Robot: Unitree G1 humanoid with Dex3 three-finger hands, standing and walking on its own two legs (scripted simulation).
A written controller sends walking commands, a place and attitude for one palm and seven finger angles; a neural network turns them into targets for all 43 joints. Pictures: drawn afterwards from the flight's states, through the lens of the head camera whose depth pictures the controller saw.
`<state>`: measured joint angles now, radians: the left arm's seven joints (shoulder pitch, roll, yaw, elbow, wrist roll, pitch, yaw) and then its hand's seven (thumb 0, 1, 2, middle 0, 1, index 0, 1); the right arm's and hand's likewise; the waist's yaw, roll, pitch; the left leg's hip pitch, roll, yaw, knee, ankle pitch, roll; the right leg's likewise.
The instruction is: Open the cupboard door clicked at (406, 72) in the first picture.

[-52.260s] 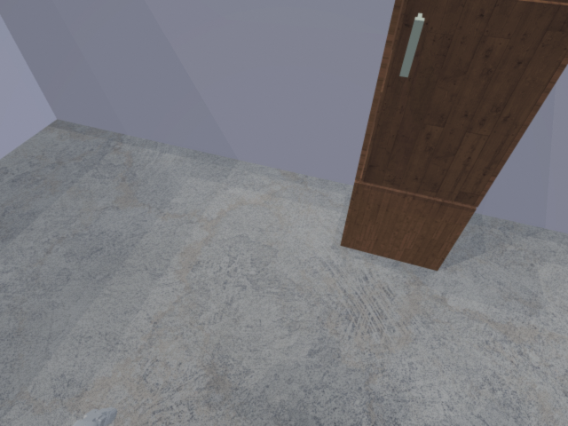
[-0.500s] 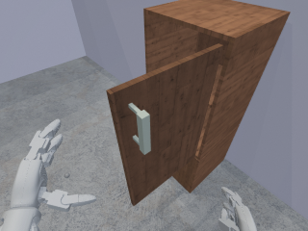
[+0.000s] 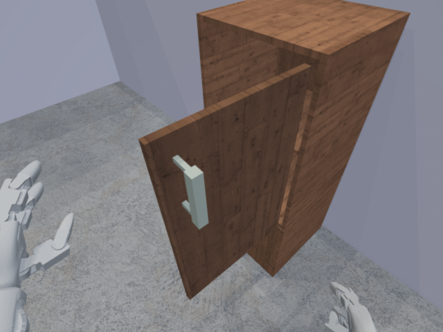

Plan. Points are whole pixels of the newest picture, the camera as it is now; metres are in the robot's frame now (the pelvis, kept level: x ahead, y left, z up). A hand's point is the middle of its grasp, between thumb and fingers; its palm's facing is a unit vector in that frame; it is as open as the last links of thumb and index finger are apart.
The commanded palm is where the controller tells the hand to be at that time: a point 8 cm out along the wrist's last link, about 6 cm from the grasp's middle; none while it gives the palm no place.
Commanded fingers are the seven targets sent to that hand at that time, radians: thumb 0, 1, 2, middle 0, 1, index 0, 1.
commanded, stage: draw the hand back to the body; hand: left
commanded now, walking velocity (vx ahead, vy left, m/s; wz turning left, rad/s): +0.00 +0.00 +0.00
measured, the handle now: (190, 192) +0.30 +0.10 +0.13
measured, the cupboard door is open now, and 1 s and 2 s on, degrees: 88 88 88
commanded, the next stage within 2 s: step back with the hand held close in 0.40 s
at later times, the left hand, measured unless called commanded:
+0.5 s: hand (59, 238) +0.19 +0.25 +0.15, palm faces +0.46 -0.81 -0.37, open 7.4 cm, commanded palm +0.14 +0.29 +0.17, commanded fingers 0.00 0.90 0.90 -0.20 -0.30 -0.20 -0.30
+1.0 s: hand (34, 259) +0.15 +0.27 +0.16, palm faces +0.36 -0.77 -0.53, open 7.4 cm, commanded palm +0.10 +0.31 +0.17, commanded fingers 0.00 0.90 0.90 -0.20 -0.30 -0.20 -0.30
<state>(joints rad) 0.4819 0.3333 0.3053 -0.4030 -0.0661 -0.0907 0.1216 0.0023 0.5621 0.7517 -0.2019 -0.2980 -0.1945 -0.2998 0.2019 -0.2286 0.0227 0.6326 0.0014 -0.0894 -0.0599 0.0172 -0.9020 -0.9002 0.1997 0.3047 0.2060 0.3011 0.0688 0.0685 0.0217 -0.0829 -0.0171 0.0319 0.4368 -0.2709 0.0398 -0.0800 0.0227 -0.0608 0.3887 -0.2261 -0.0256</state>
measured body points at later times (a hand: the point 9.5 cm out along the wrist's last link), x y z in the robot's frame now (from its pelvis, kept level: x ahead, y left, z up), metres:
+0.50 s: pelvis +0.00 -0.01 +0.00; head -0.02 -0.03 +0.45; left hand +0.16 +0.29 +0.17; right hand +0.19 -0.22 -0.09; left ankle -0.02 +0.09 -0.74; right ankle +0.00 -0.10 -0.74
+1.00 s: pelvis -0.05 +0.01 -0.01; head -0.03 +0.01 +0.44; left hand +0.13 +0.31 +0.18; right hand +0.12 -0.23 -0.09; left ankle -0.01 +0.09 -0.74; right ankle +0.00 -0.10 -0.74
